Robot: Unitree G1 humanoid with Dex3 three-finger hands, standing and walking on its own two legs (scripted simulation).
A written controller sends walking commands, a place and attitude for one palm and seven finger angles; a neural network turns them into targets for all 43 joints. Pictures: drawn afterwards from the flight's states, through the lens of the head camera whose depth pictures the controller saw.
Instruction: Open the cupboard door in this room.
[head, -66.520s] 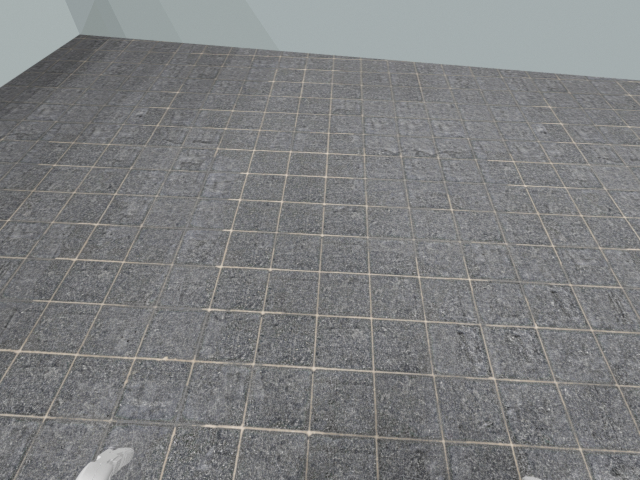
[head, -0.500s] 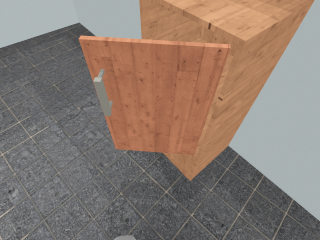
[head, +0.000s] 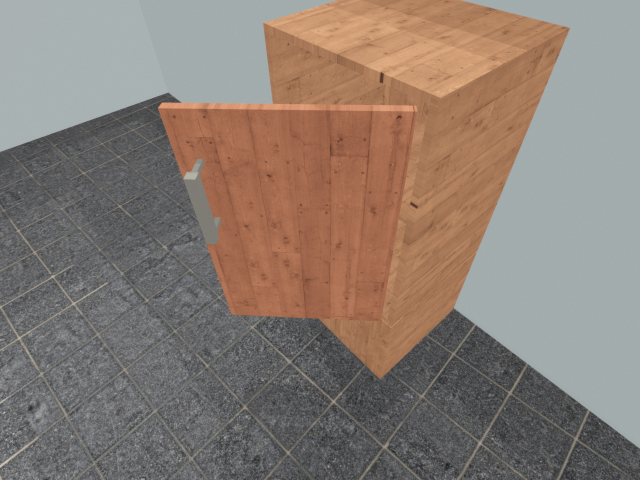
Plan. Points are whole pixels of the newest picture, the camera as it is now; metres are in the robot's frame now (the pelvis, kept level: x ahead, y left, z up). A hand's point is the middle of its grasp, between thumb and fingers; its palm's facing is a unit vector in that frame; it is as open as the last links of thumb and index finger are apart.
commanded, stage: come to a stop and stand still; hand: left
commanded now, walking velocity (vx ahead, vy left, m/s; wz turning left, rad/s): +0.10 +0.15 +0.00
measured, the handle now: (205, 203) +0.55 +0.25 +0.02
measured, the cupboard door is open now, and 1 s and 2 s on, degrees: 45 45 45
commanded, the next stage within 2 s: look again from close up in 0.70 s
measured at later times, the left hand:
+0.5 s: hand out of the picture -0.01 +0.19 -0.18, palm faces +0.06 -0.98 -0.17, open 7.4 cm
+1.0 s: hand out of the picture -0.03 +0.20 -0.17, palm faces +0.00 -0.98 -0.22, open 7.4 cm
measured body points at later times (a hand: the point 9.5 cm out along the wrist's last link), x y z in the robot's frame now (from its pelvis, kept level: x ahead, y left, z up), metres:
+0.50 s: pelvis +0.00 +0.03 +0.00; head +0.00 +0.03 +0.45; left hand -0.02 +0.24 -0.16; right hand +0.05 -0.20 -0.15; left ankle +0.01 +0.12 -0.74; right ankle -0.04 -0.10 -0.74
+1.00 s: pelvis -0.02 +0.03 -0.01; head +0.00 +0.01 +0.44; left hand -0.03 +0.25 -0.16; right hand -0.03 -0.18 -0.17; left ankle +0.01 +0.12 -0.74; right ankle -0.04 -0.10 -0.74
